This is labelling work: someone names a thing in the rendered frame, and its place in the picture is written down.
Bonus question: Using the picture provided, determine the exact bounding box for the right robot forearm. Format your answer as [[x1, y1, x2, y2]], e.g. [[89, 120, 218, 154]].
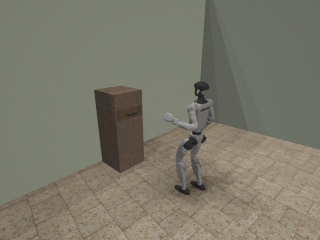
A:
[[202, 120, 213, 130]]

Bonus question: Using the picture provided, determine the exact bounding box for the robot right upper arm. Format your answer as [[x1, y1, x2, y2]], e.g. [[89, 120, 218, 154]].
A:
[[206, 99, 215, 122]]

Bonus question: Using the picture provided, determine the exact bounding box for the handle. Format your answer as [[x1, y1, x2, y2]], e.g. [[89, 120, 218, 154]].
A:
[[126, 112, 138, 117]]

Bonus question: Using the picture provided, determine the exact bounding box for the drawer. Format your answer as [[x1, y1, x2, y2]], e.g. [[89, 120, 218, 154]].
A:
[[116, 105, 141, 122]]

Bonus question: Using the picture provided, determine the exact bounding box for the left robot hand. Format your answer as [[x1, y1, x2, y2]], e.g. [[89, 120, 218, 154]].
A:
[[163, 112, 174, 122]]

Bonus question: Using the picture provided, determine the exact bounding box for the robot right thigh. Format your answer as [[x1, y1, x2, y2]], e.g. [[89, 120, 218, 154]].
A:
[[190, 135, 207, 165]]

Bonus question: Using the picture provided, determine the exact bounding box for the robot left upper arm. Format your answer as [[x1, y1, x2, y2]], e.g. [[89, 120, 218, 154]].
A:
[[186, 103, 199, 132]]

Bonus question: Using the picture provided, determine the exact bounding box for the cabinet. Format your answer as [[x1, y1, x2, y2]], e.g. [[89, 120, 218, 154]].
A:
[[94, 86, 144, 173]]

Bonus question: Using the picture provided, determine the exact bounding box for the robot right shin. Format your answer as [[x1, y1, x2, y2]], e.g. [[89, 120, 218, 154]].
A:
[[191, 157, 202, 185]]

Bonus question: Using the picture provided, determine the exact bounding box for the left robot forearm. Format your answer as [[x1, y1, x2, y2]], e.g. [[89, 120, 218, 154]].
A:
[[171, 117, 196, 131]]

